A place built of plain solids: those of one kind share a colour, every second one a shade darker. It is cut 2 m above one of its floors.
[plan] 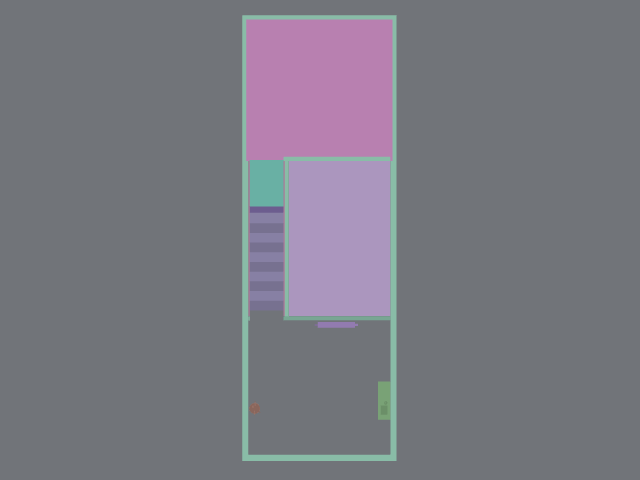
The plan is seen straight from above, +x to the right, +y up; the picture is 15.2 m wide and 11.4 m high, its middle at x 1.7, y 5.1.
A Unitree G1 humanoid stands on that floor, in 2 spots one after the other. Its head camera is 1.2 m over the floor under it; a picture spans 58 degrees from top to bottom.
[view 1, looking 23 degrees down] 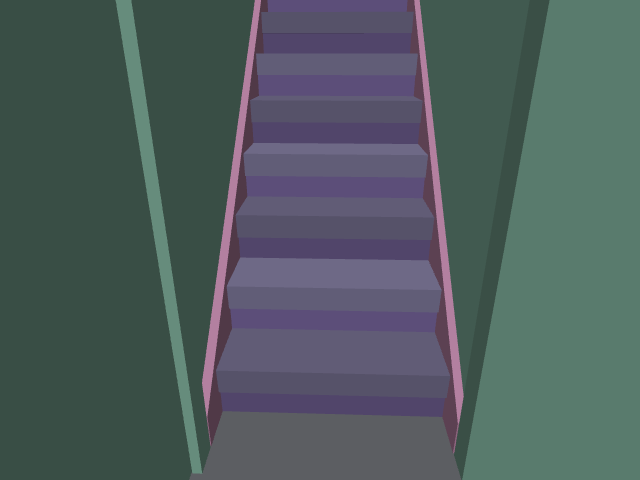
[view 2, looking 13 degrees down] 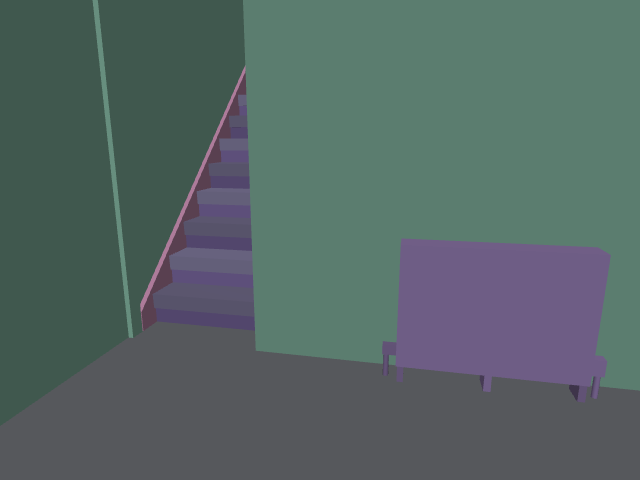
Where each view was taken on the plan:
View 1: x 0.43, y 2.25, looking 92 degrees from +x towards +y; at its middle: riser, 1.81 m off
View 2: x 1.69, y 1.00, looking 102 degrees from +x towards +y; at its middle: wall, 2.30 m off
